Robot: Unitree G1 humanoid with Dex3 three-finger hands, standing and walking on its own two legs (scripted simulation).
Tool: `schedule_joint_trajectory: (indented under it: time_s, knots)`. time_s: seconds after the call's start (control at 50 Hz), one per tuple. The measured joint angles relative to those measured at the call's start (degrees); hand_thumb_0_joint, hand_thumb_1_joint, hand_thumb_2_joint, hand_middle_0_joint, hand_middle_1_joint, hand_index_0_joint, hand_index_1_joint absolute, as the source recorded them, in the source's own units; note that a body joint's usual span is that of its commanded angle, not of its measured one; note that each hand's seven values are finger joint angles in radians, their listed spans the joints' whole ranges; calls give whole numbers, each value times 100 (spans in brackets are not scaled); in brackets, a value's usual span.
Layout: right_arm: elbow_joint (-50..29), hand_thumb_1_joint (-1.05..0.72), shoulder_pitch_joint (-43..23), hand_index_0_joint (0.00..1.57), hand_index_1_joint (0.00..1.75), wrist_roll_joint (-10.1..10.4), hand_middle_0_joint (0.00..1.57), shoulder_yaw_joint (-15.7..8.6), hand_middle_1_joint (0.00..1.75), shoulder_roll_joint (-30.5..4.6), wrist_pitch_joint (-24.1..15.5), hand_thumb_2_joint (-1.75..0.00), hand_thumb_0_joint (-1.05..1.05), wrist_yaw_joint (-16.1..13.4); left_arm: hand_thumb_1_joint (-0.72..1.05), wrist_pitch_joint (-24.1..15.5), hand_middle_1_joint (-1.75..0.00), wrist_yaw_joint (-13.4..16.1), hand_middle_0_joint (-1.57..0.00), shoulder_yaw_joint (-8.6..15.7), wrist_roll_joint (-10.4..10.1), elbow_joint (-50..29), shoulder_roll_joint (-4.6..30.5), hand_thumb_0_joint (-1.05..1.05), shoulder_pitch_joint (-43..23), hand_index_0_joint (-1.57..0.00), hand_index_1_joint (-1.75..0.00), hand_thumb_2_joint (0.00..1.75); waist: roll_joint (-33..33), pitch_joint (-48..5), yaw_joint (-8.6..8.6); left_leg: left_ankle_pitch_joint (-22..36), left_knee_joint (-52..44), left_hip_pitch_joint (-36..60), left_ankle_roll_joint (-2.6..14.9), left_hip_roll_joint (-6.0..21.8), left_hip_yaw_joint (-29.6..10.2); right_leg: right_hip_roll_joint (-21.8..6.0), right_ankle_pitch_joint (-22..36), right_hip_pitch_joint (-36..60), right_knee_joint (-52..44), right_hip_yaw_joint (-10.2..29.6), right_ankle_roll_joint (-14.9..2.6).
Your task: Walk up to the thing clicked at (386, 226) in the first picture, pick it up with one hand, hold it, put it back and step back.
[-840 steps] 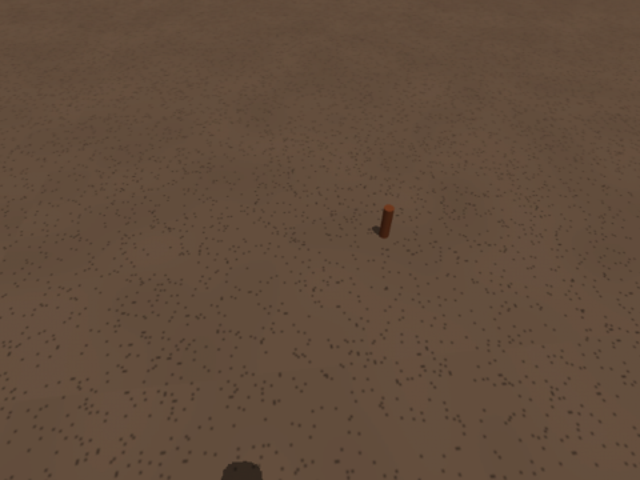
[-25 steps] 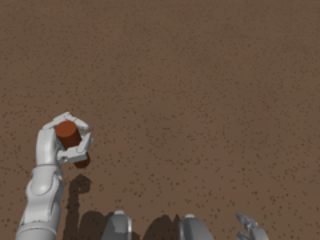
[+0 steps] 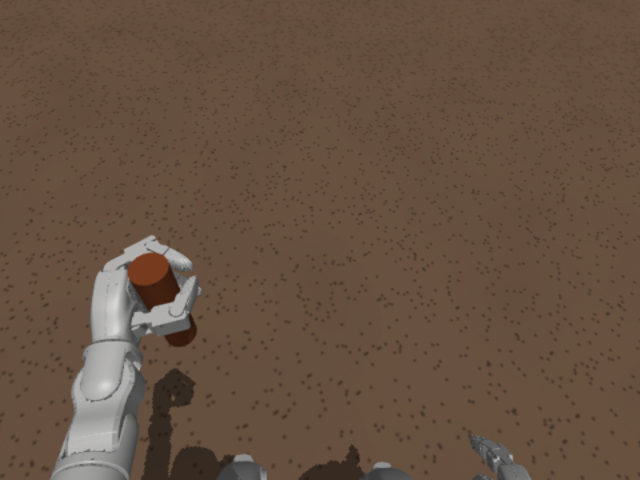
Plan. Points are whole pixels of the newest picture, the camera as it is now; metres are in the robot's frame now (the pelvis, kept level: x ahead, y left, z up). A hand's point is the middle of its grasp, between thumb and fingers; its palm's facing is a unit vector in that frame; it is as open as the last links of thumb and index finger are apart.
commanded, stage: lift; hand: left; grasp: from the side
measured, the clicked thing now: (167, 304) +0.34 +0.19 +0.01
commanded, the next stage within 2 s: hold in 0.26 s
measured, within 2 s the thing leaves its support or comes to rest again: neither
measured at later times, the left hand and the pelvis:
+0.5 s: hand (176, 280) +0.35 +0.16 +0.06, palm faces +0.11 -0.99 -0.01, open 5.4 cm; pelvis +0.01 +0.00 +0.02, yaw +0 degrees
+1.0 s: hand (172, 280) +0.34 +0.16 +0.08, palm faces +0.10 -0.99 -0.02, open 5.4 cm; pelvis +0.01 +0.00 +0.03, yaw +0 degrees
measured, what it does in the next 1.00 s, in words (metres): stands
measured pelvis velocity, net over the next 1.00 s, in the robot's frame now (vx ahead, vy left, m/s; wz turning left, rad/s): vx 0.01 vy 0.00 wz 0.00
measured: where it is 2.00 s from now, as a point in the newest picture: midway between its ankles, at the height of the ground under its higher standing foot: outside the picture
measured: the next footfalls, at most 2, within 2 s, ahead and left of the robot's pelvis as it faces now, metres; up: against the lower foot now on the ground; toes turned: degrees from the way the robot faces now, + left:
none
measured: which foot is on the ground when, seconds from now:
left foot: down 0.00-1.00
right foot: down 0.00-1.00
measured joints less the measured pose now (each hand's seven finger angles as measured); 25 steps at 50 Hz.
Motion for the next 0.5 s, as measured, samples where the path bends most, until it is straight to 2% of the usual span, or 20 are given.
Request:
schedule_joint_trajectory:
  time_s: [0.5]
  knots:
    - [40, -91, 15, 20, 30, -15, 20, -74, 30, -42, 131, -90, 1, 51, 18, -78, -113, -36, -102, 9, 13, 202, -86, 2, 19, -100, -114, 112, -22, 157, 16, 171, -676, 835, -19, 6, 82, 10, 176, 787, -641, 43, -14]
